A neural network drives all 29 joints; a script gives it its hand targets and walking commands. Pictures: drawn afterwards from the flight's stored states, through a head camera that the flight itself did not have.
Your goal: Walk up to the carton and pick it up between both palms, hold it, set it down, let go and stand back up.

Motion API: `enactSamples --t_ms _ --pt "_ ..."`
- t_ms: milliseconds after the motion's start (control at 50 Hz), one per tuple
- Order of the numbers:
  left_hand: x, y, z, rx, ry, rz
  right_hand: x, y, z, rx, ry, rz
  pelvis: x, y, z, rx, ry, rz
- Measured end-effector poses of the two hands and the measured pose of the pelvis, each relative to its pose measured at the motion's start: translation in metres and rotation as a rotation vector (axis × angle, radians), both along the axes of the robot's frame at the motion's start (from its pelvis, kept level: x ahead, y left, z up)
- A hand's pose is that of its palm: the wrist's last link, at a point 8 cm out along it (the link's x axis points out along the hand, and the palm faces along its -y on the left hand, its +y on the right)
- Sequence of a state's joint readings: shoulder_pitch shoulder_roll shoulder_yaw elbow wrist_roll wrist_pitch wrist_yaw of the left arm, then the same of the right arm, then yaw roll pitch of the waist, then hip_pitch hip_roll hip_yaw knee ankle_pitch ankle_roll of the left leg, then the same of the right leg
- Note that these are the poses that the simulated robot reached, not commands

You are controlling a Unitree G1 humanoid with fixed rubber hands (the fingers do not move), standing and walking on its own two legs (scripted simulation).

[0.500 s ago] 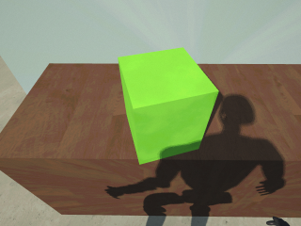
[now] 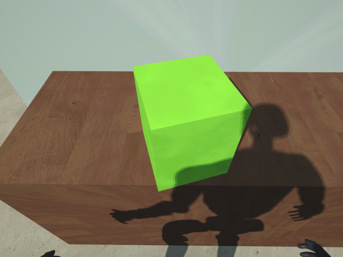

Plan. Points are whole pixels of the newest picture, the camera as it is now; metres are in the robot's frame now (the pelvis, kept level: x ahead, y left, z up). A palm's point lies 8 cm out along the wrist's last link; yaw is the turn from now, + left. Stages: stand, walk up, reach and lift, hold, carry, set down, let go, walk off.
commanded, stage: walk up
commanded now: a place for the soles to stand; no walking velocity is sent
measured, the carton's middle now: (183, 124) +0.43 -0.02 +0.07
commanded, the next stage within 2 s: reach and lift in 0.62 s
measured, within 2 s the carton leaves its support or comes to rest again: neither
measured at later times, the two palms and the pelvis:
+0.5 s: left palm out of the picture +0.10 +0.34 -0.09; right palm out of the picture +0.11 -0.31 -0.06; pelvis -0.01 +0.01 +0.00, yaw +0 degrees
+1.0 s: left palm (65, 246) +0.18 +0.25 -0.04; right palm out of the picture +0.13 -0.32 -0.07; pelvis -0.01 -0.01 +0.01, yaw +0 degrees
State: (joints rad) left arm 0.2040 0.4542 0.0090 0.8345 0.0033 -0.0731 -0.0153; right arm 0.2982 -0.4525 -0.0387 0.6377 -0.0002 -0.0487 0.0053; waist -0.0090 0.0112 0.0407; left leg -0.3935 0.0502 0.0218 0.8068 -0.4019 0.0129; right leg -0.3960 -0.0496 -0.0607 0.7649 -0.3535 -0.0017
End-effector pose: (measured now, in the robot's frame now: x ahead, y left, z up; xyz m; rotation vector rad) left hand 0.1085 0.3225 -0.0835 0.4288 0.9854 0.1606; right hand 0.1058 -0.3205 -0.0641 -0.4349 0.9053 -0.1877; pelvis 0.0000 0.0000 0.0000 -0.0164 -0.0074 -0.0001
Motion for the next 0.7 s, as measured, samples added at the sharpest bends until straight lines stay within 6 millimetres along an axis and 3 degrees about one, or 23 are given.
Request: enactSamples --t_ms 340,640,700 --pt "-0.015 0.014 -0.002 0.008 0.02 0.013 0.0 0.015 -0.001 0.019 -0.019 -0.001 -0.007 0.011 -0.001 -0.004 -0.012 -0.003" --pt "-0.011 0.016 -0.003 0.005 0.025 0.017 0.006 0.017 0.001 0.015 -0.02 0.003 -0.004 0.013 0.0 -0.006 -0.007 -0.001" --pt "0.001 0.009 -0.005 0.013 0.099 0.065 0.005 0.009 -0.012 0.038 -0.036 -0.038 -0.006 0.011 -0.002 -0.006 -0.017 0.001"
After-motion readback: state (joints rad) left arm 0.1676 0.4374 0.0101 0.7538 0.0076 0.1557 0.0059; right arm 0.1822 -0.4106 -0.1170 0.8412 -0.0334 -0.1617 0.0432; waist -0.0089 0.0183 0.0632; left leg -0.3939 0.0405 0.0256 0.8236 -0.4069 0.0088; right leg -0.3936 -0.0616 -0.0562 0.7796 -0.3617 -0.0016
